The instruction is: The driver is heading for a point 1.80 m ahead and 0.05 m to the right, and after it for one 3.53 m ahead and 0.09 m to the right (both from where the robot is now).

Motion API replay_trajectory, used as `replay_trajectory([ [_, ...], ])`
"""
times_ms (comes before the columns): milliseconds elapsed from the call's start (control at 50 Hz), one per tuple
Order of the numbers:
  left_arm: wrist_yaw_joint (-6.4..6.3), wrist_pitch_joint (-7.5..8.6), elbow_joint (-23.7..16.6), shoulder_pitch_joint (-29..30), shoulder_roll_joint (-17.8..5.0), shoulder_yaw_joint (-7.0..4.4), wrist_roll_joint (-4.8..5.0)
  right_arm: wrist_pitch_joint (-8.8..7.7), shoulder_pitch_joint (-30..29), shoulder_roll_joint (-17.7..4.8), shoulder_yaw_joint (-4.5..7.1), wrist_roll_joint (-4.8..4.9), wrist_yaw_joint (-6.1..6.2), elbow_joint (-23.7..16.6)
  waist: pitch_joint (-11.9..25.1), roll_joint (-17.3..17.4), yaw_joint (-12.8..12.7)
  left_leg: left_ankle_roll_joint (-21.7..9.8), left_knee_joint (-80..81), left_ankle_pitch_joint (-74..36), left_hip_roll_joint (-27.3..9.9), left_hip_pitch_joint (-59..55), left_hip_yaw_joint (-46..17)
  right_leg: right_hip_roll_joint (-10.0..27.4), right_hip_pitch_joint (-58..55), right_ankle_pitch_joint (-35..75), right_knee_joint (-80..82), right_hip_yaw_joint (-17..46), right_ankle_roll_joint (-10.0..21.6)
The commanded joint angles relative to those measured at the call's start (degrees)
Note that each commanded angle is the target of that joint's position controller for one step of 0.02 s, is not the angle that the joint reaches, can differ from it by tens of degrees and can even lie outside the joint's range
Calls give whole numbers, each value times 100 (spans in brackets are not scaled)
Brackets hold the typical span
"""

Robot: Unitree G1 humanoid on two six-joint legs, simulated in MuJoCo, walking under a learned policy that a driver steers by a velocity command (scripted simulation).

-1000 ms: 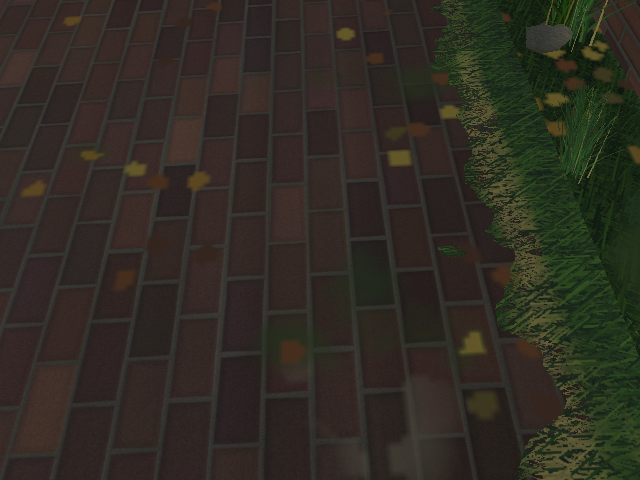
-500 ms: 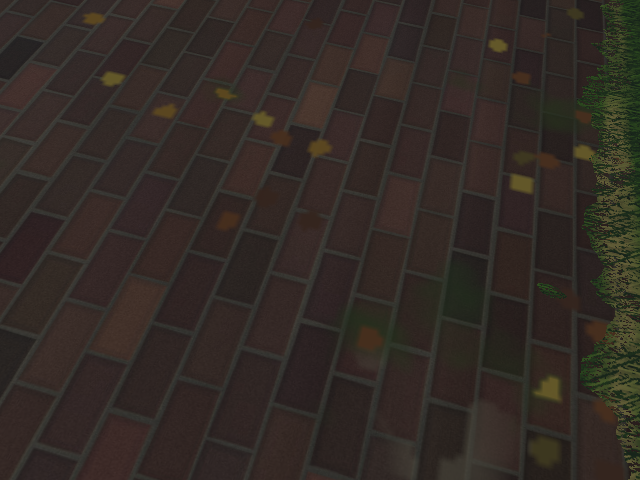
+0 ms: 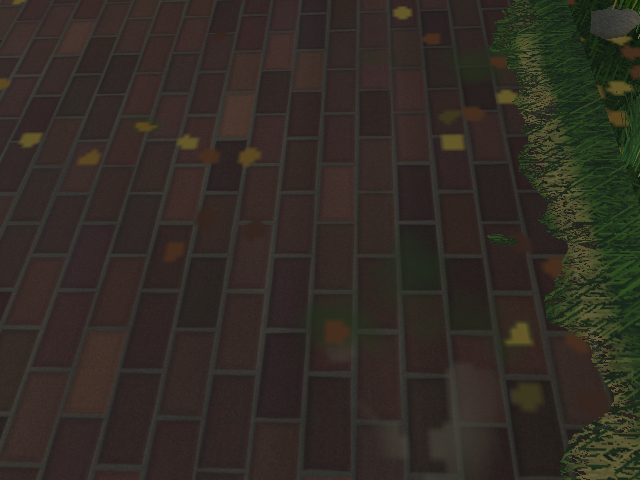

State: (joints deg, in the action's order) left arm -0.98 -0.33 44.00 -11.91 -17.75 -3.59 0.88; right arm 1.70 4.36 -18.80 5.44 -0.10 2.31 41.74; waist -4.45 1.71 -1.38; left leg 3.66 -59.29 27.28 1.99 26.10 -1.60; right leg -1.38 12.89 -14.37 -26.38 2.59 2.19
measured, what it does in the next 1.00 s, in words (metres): steps on the spot: left foot, then right foot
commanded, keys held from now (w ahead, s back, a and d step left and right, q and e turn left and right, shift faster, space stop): e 0.34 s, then no key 0.16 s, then q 0.26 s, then w+q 0.24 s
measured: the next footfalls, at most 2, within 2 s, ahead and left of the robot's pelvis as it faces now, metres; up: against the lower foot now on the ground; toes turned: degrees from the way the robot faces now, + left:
left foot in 0.26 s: +0.08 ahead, +0.14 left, +0.00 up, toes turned -15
right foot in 0.62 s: +0.00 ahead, -0.11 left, +0.00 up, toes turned -14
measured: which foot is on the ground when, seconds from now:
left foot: up 0.00-0.24, down 0.26-0.64, up 0.66-1.00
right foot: down 0.00-0.26, up 0.28-0.60, down 0.62-1.00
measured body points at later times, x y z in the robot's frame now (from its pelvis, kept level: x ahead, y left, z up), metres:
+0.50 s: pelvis +0.00 +0.04 +0.00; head +0.05 +0.04 +0.45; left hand +0.22 +0.29 -0.11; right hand +0.05 -0.26 -0.10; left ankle +0.04 +0.15 -0.74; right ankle -0.06 -0.09 -0.68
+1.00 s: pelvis +0.03 +0.04 -0.01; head +0.05 +0.06 +0.44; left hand +0.16 +0.33 -0.13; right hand +0.14 -0.26 -0.10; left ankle +0.04 +0.15 -0.74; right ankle -0.04 -0.10 -0.74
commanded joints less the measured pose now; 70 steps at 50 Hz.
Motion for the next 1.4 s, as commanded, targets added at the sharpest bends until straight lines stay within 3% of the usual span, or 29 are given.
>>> replay_trajectory([
  [20, -100, 3, -438, 154, -1013, -265, 22, -128, -184, -270, 54, 43, -13, -410, 872, -753, 30, 170, 456, -364, -89, 605, -209, 1323, -1309, 3182, 545, 1492, 1117],
  [180, -40, -160, -617, 467, -1176, -327, 30, -236, -10, -428, 80, 102, -116, -373, 742, -1197, -29, 120, 2303, -653, 114, -627, -232, 1120, -452, 2057, 431, 2162, 977],
  [240, -78, -203, -715, 737, -1029, -270, 113, -338, 496, -481, 138, 89, -172, -214, 805, -1120, 279, -81, 3926, -1875, 40, -1547, -170, 776, -158, 1452, 16, 2327, 567],
  [260, -90, -193, -727, 545, -807, -204, 48, -341, 669, -776, 208, 19, -143, -207, 975, -601, 212, -351, 4101, -2265, -727, -2197, -783, 472, 345, 444, -574, 2032, 265],
  [280, -72, -156, -761, 180, -511, -132, -27, -286, 465, -1238, 274, -92, -100, -302, 888, 983, -155, -1093, 4143, -3513, -1909, -2560, -2162, -485, 1434, -1659, -1770, 975, -124],
  [300, -85, -112, -768, 147, -952, -269, -19, -309, 466, -1066, 227, -259, -138, -360, 856, 1162, -6, -1876, 4271, -3601, -2597, -2093, -2883, -358, 1780, -2506, -3134, 703, -362],
  [320, -82, -123, -664, 73, -1284, -397, 34, -346, 222, -748, 115, -223, -135, -445, 690, 694, -83, -1914, 4279, -3278, -2395, -1871, -2439, -122, 1801, -2143, -3836, 768, -442],
  [360, -109, -226, -500, 19, -1127, -416, 22, -350, -89, -480, 29, -61, -98, -467, 463, 486, -108, -1506, 4242, -2615, -1712, -1760, -1467, -27, 1910, -1419, -4201, 635, -602],
  [460, -75, -212, -759, 453, -617, -216, 21, -285, 407, -552, -2, -35, -28, -251, 622, 718, 253, -1712, 4147, -3425, -1587, -2358, -901, 20, 1799, -1123, -3152, 348, -795],
  [580, -17, -196, -510, 66, -306, -63, -90, -245, 317, -511, -117, 103, -215, -35, 735, 754, 70, -1488, 3820, -3645, -1353, -1654, -694, 62, -341, -41, 124, -276, -590],
  [600, -16, -195, -437, -70, -426, -92, -116, -275, 484, -479, -148, 159, -245, 63, 657, 638, -1, -1257, 3763, -3438, -1254, -1366, -698, 49, -906, 762, 966, -256, -441],
  [620, -69, -197, -458, -180, -772, -153, -136, -349, 707, -422, -198, 78, -290, 114, 850, 300, 79, -862, 3641, -2931, -1094, -943, -673, 536, -1664, 1626, 844, 266, -265],
  [640, -149, -239, -537, -241, -1263, -243, -184, -425, 875, -277, -257, -118, -360, 69, 1081, -803, 275, -485, 3107, -1402, -626, -497, -326, 1466, -2070, 3248, 353, 951, 130],
  [660, -97, -226, -474, 95, -1029, -201, -210, -398, 689, -258, -248, 2, -307, 4, 1040, -1326, 291, -249, 3123, -576, -445, -881, 44, 1702, -967, 2109, 473, 1007, 703],
  [680, -49, -167, -601, 442, -793, -150, -206, -341, 442, -524, -197, 31, -257, 11, 708, -1021, 234, -150, 2889, -828, -407, -964, 108, 1435, -679, 1333, 643, 880, 702],
  [760, -135, -25, -541, 296, -873, -217, -182, -118, 462, -534, -93, 101, -151, -76, 396, -1432, 63, -165, 1390, 101, -309, -197, 130, 1820, -651, 2017, 671, 1026, 906],
  [800, -173, 24, -469, -84, -902, -259, -124, -66, 418, -497, -54, 184, -209, -172, 447, -1140, -128, -207, 252, 768, -521, 599, 6, 2263, -1002, 883, 1041, 1357, 1232],
  [840, -169, 106, -449, 15, -873, -270, -19, -51, 188, -383, -75, 218, -277, -281, 128, -940, -163, -273, 407, 337, -718, 989, -38, 2182, -1007, -1055, 1502, 1333, 1099],
  [940, 6, 221, -505, 387, -1024, -337, 35, -139, 407, -323, -116, 183, -457, -278, 266, -829, 28, -483, 1851, -382, -566, -453, 525, 1778, -452, -833, 1556, 225, 788],
  [1000, 105, 243, -445, 455, -875, -299, 102, -150, 1380, -421, -20, 176, -437, 99, 462, -511, 516, -659, 2794, -1047, -79, -2087, 995, 1501, 423, -1058, 489, -458, 490],
  [1020, 133, 278, -461, 442, -563, -193, 3, -151, 2002, -712, 127, 228, -382, 258, 609, 87, 773, -894, 3075, -873, -182, -2926, 522, 1201, 1021, -839, -859, -928, 200],
  [1040, 138, 338, -848, 748, -86, -40, -199, -217, 2470, -1551, 303, 193, -282, 189, 621, 1847, 826, -1733, 4099, -242, -1742, -3585, -2459, 390, 2759, -1946, -3428, -1266, -388],
  [1060, 131, 486, -1079, 1043, -344, -75, 10, -410, 2289, -1518, 224, 82, -388, -51, 752, 1240, 857, -2583, 5002, 1125, -2391, -3458, -4466, 11, 3694, -2158, -4266, -26, -341],
  [1080, 181, 589, -1074, 1064, -663, -148, 202, -532, 1937, -1127, 115, 84, -410, -121, 236, 784, 687, -2475, 5128, 1277, -2413, -3305, -4085, 376, 4069, -1656, -4390, 191, -192],
  [1100, 207, 666, -954, 897, -802, -186, 162, -595, 1718, -816, 20, 108, -401, -164, -23, 561, 528, -2217, 5027, 829, -2147, -3105, -3454, 568, 3971, -1046, -4151, 182, -83],
  [1140, 186, 730, -789, 738, -818, -234, -123, -577, 1415, -687, -57, 86, -325, -270, -42, 219, 322, -1834, 4930, -607, -1645, -2781, -2415, 725, 3453, -200, -3436, 155, -117],
  [1160, 212, 728, -774, 733, -760, -231, -142, -573, 1444, -729, -58, 55, -283, -306, 28, 365, 292, -1780, 4955, -1199, -1525, -2664, -2150, 673, 3196, 117, -3189, 96, -192],
  [1280, 270, 680, -993, 1492, -267, -68, -88, -528, 1852, -804, -10, 113, -70, -200, 5, 324, 486, -1529, 4903, -2654, -993, -2163, -1179, 194, 2513, 1643, -1121, -161, -566],
  [1400, 419, 785, -1149, 1957, -336, -51, -23, -470, 2184, -756, 23, 173, -8, 46, -97, 444, 591, -1388, 4661, -2748, -1300, -2409, -1456, 133, 1974, 2139, -114, -26, -357],
])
